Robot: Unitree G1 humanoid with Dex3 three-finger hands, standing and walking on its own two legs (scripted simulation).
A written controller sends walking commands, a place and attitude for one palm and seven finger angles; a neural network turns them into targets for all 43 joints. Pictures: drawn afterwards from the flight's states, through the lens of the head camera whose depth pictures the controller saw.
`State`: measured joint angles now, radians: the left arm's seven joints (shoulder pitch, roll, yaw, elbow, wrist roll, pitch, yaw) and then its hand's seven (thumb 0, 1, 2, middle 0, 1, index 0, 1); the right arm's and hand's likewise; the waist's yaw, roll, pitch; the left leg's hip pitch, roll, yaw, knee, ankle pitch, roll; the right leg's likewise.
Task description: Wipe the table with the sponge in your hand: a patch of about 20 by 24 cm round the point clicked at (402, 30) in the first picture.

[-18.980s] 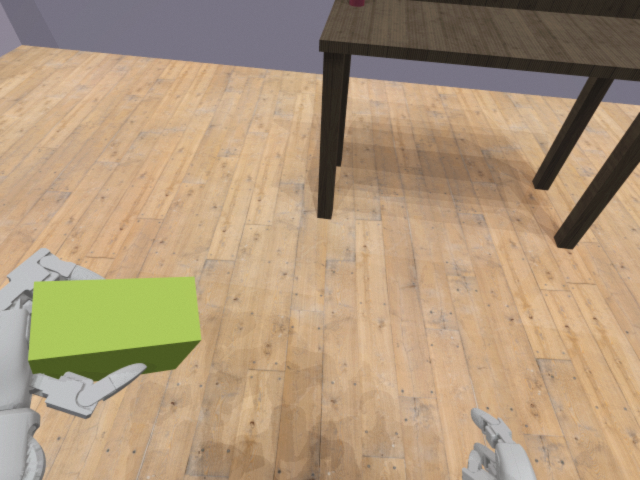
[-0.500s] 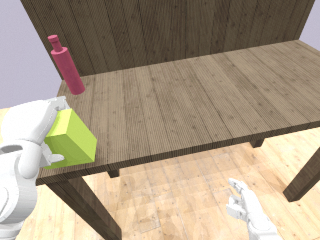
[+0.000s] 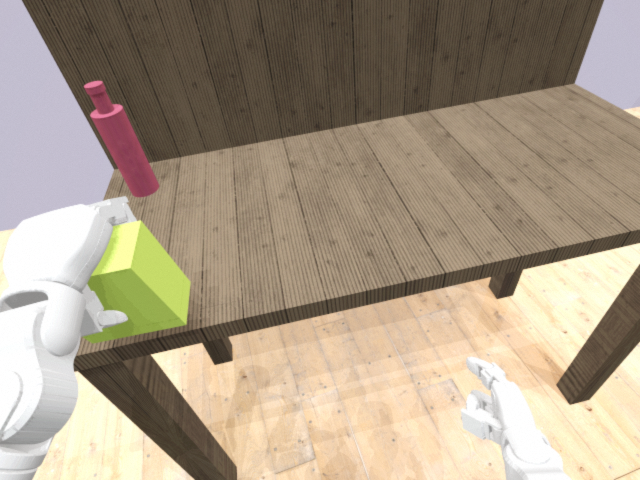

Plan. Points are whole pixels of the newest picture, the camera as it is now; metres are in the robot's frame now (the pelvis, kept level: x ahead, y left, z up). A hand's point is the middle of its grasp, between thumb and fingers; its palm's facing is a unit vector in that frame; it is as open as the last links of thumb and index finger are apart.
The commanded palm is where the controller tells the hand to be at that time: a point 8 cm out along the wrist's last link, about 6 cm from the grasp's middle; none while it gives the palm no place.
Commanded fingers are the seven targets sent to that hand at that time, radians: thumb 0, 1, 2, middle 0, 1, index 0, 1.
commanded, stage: move the sponge above the wiping area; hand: left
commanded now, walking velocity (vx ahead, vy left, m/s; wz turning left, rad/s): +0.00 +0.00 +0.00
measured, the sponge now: (125, 295) +0.25 +0.28 +0.14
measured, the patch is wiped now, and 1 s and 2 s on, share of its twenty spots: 0.00 0.00 0.00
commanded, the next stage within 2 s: none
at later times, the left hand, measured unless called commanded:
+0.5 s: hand (128, 258) +0.28 +0.28 +0.17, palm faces +0.11 -0.04 -0.99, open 10.3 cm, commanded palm +0.24 +0.28 +0.25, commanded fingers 0.00 0.10 1.30 -1.20 -1.60 -1.20 -1.60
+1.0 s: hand (137, 252) +0.31 +0.30 +0.15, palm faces +0.06 -0.04 -1.00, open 10.3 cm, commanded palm +0.27 +0.29 +0.23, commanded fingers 0.00 0.10 1.30 -1.20 -1.60 -1.20 -1.60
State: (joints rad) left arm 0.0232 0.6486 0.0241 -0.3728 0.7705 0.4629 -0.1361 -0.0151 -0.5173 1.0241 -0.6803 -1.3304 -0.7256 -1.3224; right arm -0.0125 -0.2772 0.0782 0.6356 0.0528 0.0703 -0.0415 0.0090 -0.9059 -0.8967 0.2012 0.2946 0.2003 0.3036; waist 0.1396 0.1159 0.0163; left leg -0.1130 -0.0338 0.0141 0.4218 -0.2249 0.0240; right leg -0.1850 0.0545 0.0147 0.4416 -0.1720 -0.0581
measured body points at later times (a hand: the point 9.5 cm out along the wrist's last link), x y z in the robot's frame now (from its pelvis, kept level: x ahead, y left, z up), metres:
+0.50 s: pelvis +0.00 +0.00 +0.00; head -0.02 -0.05 +0.45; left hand +0.27 +0.28 +0.23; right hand +0.25 -0.19 -0.08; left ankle +0.01 +0.11 -0.74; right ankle +0.05 -0.08 -0.74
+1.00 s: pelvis +0.01 +0.01 +0.00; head +0.00 -0.03 +0.45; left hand +0.30 +0.29 +0.21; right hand +0.26 -0.18 -0.08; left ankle +0.01 +0.11 -0.74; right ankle +0.05 -0.08 -0.74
